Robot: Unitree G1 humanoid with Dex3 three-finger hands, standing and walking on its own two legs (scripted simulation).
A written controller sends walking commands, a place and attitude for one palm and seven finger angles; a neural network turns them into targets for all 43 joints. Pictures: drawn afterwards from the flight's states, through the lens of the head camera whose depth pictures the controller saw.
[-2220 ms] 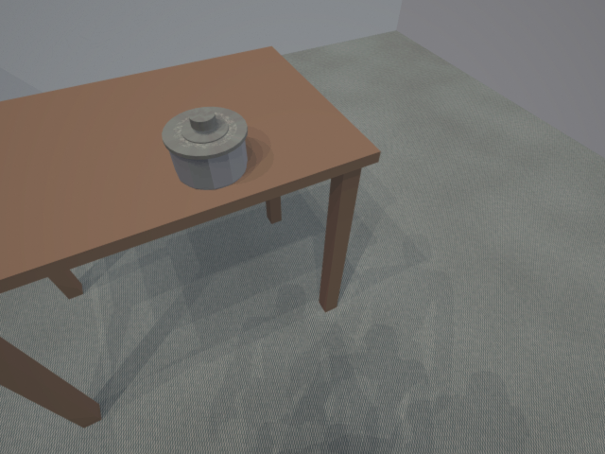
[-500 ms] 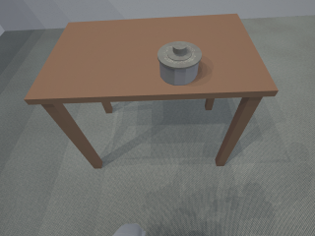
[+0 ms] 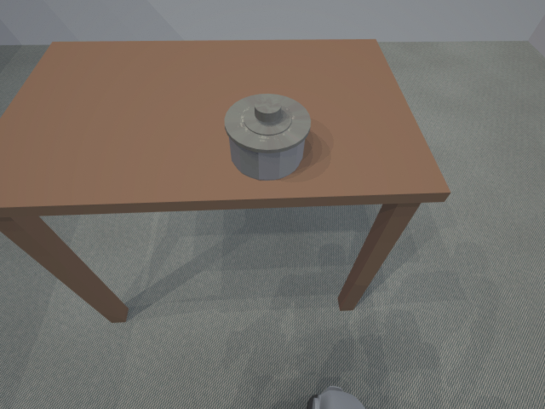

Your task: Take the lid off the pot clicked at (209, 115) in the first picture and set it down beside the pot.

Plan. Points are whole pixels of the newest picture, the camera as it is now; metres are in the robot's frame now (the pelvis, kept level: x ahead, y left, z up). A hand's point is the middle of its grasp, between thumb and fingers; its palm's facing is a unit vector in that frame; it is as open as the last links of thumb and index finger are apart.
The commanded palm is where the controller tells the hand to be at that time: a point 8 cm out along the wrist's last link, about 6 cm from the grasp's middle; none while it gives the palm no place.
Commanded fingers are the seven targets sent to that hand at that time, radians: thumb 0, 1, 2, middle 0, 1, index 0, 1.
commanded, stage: take the last steps up to it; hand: left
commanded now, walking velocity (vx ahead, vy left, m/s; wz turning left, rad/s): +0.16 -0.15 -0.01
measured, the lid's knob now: (267, 109) +0.58 +0.04 +0.10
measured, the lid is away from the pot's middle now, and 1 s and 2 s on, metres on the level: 0.00 0.00 0.00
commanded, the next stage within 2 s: come to a stop and stand still in 0.08 s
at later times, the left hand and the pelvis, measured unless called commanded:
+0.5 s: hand (198, 384) +0.18 +0.14 -0.16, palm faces +0.04 -0.98 -0.21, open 7.2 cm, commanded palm none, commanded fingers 0.00 0.90 0.90 -0.20 -0.30 -0.20 -0.30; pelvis +0.12 -0.05 +0.01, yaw +0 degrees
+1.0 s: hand out of the picture +0.07 +0.11 -0.14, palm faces +0.08 -0.96 -0.29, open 7.4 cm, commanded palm none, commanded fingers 0.00 0.90 0.90 -0.20 -0.30 -0.20 -0.30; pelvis +0.09 -0.09 +0.02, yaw +0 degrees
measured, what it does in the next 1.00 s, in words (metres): steps to the right: right foot, then left foot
